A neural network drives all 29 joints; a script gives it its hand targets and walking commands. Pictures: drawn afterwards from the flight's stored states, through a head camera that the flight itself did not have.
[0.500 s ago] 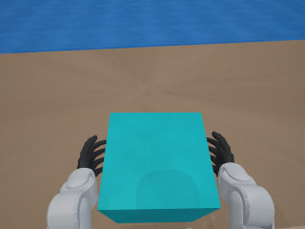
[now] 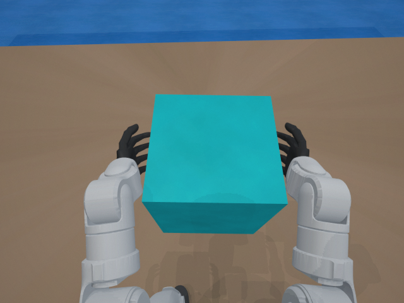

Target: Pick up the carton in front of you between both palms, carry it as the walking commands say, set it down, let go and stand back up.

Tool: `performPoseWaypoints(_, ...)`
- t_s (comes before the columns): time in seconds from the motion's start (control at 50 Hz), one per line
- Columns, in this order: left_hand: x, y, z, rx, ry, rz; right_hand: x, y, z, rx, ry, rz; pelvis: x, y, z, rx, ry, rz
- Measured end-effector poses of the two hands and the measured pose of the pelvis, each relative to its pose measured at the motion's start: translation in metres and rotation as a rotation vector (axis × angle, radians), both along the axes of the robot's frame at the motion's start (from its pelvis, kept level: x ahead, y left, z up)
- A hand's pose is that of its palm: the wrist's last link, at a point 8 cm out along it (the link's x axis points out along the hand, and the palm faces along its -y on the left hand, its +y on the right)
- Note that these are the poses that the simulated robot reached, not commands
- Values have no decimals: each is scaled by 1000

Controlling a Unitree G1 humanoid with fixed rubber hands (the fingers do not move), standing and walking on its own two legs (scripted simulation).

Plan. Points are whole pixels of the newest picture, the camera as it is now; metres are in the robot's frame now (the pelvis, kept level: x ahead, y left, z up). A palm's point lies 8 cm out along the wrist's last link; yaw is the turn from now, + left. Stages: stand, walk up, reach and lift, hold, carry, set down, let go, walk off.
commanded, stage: carry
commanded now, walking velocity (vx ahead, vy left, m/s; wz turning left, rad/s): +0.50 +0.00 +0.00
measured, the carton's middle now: (210, 172) +0.36 +0.00 +0.04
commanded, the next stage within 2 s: none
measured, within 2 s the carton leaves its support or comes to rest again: neither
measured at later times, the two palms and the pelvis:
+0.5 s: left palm (152, 70) +0.71 +0.17 +0.05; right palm (254, 71) +0.71 -0.13 +0.05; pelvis +0.38 +0.02 -0.06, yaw +1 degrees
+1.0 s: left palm (151, 26) +1.05 +0.22 +0.02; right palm (229, 25) +1.05 -0.08 +0.03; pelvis +0.72 +0.06 -0.09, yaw +0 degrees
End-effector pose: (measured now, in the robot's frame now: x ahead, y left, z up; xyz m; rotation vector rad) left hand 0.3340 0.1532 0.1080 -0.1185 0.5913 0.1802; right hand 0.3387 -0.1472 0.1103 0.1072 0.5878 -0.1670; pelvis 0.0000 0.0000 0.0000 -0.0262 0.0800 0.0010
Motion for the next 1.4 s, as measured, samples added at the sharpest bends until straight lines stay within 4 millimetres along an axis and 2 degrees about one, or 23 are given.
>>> performPoseWaypoints(0.06,54,9,-16,-16,-7,-20,49,9,-10,-12,-7,-23,53,13,-19,-27,-23,-10)
performPoseWaypoints(0.1,86,14,-29,-27,11,-33,76,14,-21,-27,11,-34,81,18,-24,-12,-23,-10)
performPoseWaypoints(0.18,135,17,-50,-41,103,-37,119,18,-44,-10,102,-62,132,29,-17,-12,-2,-6)
performPoseWaypoints(0.24,172,19,-57,-57,122,-26,153,19,-54,12,120,-81,170,34,-13,-13,14,-5)
performPoseWaypoints(0.3,211,20,-58,-63,94,-19,194,20,-55,23,91,-85,210,36,-12,-10,24,0)
performPoseWaypoints(0.38,271,20,-54,-52,30,-13,259,20,-50,24,29,-68,271,33,-19,7,28,9)
performPoseWaypoints(0.44,322,17,-52,-27,-24,-14,313,17,-50,19,-24,-47,325,29,-34,28,16,15)
performPoseWaypoints(0.48,356,16,-54,-4,-56,-5,353,16,-55,19,-55,-22,364,24,-51,49,-6,24)
performPoseWaypoints(0.54,399,20,-61,34,-39,12,405,20,-67,12,-38,22,405,22,-62,22,-8,16)
performPoseWaypoints(0.64,443,35,-82,-4,86,77,464,36,-83,23,86,53,467,15,-52,39,3,20)
performPoseWaypoints(0.74,501,45,-81,-21,91,104,525,46,-86,45,93,52,527,19,-44,49,14,25)
performPoseWaypoints(0.86,595,55,-69,-9,7,68,607,56,-77,31,7,38,610,37,-52,30,14,17)
performPoseWaypoints(0.92,646,63,-71,-8,-36,46,654,63,-75,11,-37,29,661,49,-69,13,1,9)
performPoseWaypoints(0.98,698,69,-82,-6,-51,7,698,68,-81,-26,-52,11,705,59,-88,24,-10,5)
performPoseWaypoints(1.1,765,62,-107,-26,83,-38,747,62,-107,-3,83,-58,771,75,-81,12,2,4)
performPoseWaypoints(1.18,809,58,-110,-42,89,-40,788,59,-108,11,88,-83,813,80,-75,6,9,-1)
performPoseWaypoints(1.32,898,57,-98,-27,3,-30,886,57,-93,9,3,-57,900,73,-78,14,20,8)
performPoseWaypoints(1.4,955,51,-102,-8,-18,-24,947,51,-99,8,-16,-39,964,64,-93,33,13,16)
